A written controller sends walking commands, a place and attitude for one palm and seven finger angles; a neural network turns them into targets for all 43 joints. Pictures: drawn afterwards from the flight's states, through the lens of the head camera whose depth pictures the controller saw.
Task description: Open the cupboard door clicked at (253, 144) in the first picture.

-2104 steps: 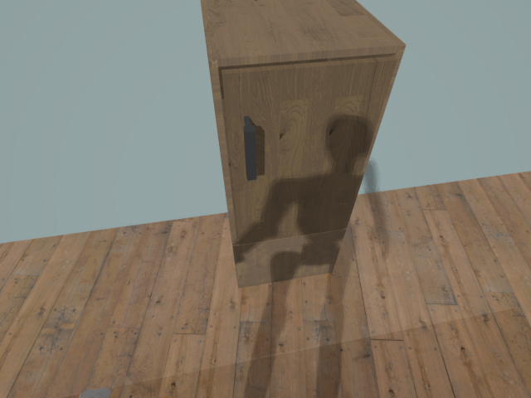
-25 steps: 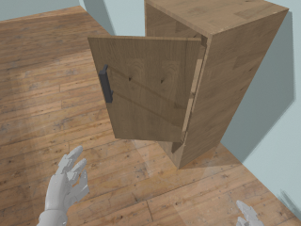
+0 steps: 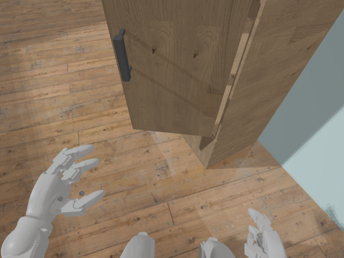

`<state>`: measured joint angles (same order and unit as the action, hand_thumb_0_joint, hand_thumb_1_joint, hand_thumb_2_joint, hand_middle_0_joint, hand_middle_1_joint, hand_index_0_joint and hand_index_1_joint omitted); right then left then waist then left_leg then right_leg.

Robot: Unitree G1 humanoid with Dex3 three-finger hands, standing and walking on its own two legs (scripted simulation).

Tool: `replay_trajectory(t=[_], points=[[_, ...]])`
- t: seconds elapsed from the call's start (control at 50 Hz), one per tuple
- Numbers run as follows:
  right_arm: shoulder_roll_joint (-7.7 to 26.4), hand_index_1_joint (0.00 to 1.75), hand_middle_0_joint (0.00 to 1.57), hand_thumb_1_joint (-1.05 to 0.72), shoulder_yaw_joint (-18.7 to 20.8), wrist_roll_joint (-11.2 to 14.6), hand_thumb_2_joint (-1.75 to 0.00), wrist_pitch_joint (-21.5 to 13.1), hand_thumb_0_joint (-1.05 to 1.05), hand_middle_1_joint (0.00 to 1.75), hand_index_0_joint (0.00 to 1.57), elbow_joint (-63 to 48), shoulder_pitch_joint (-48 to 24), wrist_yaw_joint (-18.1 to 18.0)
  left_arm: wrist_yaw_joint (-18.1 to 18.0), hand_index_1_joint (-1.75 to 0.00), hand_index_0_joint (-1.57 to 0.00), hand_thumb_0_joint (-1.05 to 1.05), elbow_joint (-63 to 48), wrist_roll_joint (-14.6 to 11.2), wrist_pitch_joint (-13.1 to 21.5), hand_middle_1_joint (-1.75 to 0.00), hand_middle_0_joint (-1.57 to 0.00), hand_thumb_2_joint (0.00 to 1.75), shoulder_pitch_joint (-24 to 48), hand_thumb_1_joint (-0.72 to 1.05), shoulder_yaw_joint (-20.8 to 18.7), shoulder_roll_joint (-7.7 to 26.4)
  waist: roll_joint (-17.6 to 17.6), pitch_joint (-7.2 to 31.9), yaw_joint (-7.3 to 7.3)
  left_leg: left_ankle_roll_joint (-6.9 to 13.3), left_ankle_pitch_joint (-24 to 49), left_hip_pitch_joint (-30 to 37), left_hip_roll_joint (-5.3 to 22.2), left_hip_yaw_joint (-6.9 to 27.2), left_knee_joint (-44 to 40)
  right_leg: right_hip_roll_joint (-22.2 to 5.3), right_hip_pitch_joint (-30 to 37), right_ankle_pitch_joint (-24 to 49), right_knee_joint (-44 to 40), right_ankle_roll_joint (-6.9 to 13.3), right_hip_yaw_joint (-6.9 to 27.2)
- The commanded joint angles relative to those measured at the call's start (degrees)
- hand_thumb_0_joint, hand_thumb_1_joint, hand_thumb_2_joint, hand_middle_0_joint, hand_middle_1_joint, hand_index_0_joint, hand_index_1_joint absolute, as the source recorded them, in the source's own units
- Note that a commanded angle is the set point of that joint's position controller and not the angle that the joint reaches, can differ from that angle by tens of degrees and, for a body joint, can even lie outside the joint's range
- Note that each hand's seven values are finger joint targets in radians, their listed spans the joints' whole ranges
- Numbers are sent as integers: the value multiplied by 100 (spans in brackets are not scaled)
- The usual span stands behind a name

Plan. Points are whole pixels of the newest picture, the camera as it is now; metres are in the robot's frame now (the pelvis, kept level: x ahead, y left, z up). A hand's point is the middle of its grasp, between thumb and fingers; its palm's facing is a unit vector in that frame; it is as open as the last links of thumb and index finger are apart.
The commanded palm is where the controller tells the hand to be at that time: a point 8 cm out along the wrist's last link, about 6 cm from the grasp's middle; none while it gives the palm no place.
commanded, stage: raise the hand with hooked fingers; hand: left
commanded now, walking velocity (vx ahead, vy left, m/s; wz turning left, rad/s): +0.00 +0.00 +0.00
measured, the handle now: (124, 56) +0.63 +0.19 +0.09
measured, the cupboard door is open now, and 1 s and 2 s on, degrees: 54 54 54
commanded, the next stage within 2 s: move the hooked fingers beside the handle in 1.36 s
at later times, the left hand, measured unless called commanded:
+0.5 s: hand (53, 171) +0.27 +0.26 +0.08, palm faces -0.04 -1.00 -0.05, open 13.4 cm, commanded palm +0.25 +0.32 +0.08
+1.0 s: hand (40, 143) +0.32 +0.30 +0.10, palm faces -0.05 -1.00 -0.03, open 14.0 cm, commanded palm +0.29 +0.34 +0.10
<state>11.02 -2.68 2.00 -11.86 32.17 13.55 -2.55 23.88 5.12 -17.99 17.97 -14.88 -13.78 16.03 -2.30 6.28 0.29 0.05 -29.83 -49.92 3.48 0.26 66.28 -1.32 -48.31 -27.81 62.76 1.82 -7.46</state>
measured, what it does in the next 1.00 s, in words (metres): stands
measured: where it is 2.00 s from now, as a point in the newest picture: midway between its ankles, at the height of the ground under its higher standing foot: outside the picture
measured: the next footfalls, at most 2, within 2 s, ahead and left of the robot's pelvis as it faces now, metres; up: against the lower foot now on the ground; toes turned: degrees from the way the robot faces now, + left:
none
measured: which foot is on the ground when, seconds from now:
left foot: down 0.00-1.00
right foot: down 0.00-1.00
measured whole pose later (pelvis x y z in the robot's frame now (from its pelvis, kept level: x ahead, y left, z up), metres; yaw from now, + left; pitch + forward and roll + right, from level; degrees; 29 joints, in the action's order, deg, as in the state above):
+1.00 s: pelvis +0.02 +0.02 +0.04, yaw -1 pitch +12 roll -3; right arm 16.9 -2.3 2.4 -11.0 31.1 17.5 -3.3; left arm 33.1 24.9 -21.3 15.2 2.9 -25.5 25.5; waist -1.2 5.2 -0.7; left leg 1.9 -26.6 -39.6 2.5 -2.1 54.6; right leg -1.5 -38.2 -23.3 50.1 -0.4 -5.3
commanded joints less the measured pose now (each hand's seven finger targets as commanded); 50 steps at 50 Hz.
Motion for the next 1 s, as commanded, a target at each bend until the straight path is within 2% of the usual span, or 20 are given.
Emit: replay_trajectory(t=[0.0,0.06,0.1,0.16,0.34,0.38,0.4,0.44,0.56,0.6,0.68,0.76,0.8,0.84,0.88,0.9,0.92,0.98], points=[[997,30,20,-90,525,5,-90,-405,0,30,20,-1013,-366,-132,-229,-87,-26,0,-853,-248,377,-87,-26,52,34,1,-872,965,297,1243,100,121,1350,639,-335,159,-1277,185,1302,558,-1271,-72,589],[1073,30,20,-90,527,13,-90,-450,0,30,20,-970,-194,-122,-225,-92,-27,0,-763,-210,597,-92,-27,49,305,-6,-755,933,252,1068,-40,123,1027,650,-345,117,-1370,142,1081,131,-1411,-107,612],[1145,30,20,-90,522,16,-90,-487,0,30,20,-974,-146,-136,-133,-94,-27,0,-633,-244,683,-94,-27,47,477,-10,-794,1041,264,950,-36,125,970,646,-347,131,-1414,154,1082,30,-1442,-66,635],[1208,30,20,-90,542,35,-90,-540,0,30,20,-947,-18,-143,5,-99,-28,0,-628,-255,775,-99,-28,44,565,-17,-858,1151,61,1155,-37,135,1093,904,-346,113,-1513,154,1138,280,-1423,-67,564],[1305,30,20,-90,520,36,-90,-562,0,30,20,-922,109,-113,63,-112,-29,0,-696,-258,651,-112,-29,35,991,-38,-985,1403,-489,1239,-32,58,1734,1605,-291,234,-1818,244,1223,1084,-1315,-11,290],[1314,30,20,-90,507,42,-90,-521,0,30,20,-932,120,-115,60,-115,-29,0,-483,-246,542,-115,-29,33,1052,-43,-997,1398,-321,1083,-76,53,1671,1583,-284,250,-1872,255,1199,1064,-1375,-30,258],[1336,30,20,-90,484,35,-90,-496,0,30,20,-921,133,-119,90,-117,-30,0,-370,-254,482,-117,-30,32,1205,-45,-1048,1489,-374,981,-71,44,1700,1585,-284,277,-1886,286,1199,1093,-1367,4,246],[1335,30,20,-90,477,45,-90,-470,0,30,20,-962,120,-121,140,-120,-30,0,-403,-238,426,-120,-30,30,1361,-50,-1077,1543,-477,1108,-64,28,1792,1725,-279,267,-1928,266,1249,1166,-1399,-7,247],[1346,30,20,-90,430,47,-90,-390,0,30,20,-947,132,-162,350,-120,-30,0,8,-287,238,-120,-30,30,1851,-50,-1193,1687,-270,1127,-111,17,1917,1858,-267,280,-1984,298,1343,1339,-1500,-18,232],[1378,30,20,-90,408,25,-90,-370,0,30,20,-948,130,-174,429,-120,-30,0,111,-324,195,-120,-30,30,2103,-50,-1345,1904,-287,1182,-78,15,2057,1854,-291,278,-1959,313,1473,1481,-1491,14,255],[1374,30,20,-90,402,39,-90,-351,0,30,20,-910,147,-191,590,-120,-30,0,298,-349,171,-120,-30,30,2293,-50,-1429,2012,-290,1349,-77,22,2188,1984,-283,260,-1994,289,1550,1584,-1564,-3,272],[1403,30,20,-90,395,44,-90,-307,0,30,20,-880,194,-193,741,-120,-30,0,501,-379,113,-120,-30,30,2599,-50,-1524,2201,-425,1336,-101,14,2325,2072,-275,255,-2023,309,1526,1659,-1606,1,275],[1426,30,20,-90,389,23,-90,-281,0,30,20,-869,214,-203,800,-120,-30,0,749,-436,74,-120,-30,30,2687,-50,-1692,2376,-288,1274,-65,22,2335,1994,-298,239,-2017,329,1649,1731,-1640,29,295],[1440,30,20,-90,396,36,-90,-254,0,30,20,-857,259,-209,858,-120,-30,0,831,-442,83,-120,-30,30,2838,-50,-1766,2475,-345,1395,-63,24,2358,2038,-297,211,-2054,310,1680,1747,-1671,8,311],[1422,30,20,-90,420,47,-90,-255,0,30,20,-890,269,-194,917,-120,-30,0,959,-474,72,-120,-30,30,2630,-50,-1615,2234,-251,1369,-59,43,2395,2048,-304,181,-2068,302,1688,1798,-1705,-4,314],[1430,30,20,-90,416,38,-90,-259,0,30,20,-912,278,-175,958,-120,-30,0,950,-494,70,-120,-30,30,2620,-50,-1587,2234,-329,1363,-39,38,2560,2067,-307,188,-2037,321,1737,1917,-1674,32,318],[1429,30,20,-90,429,40,-90,-243,0,30,20,-903,310,-158,964,-120,-30,0,967,-496,72,-120,-30,30,2583,-50,-1606,2237,-222,1413,-49,37,2597,2089,-294,184,-2049,316,1725,1953,-1688,4,312],[1432,30,20,-90,459,47,-90,-224,0,30,20,-935,302,-122,909,-120,-30,0,909,-464,110,-120,-30,30,2528,-50,-1618,2256,-236,1342,-41,47,2427,2004,-303,164,-2082,300,1693,1831,-1707,-7,314]])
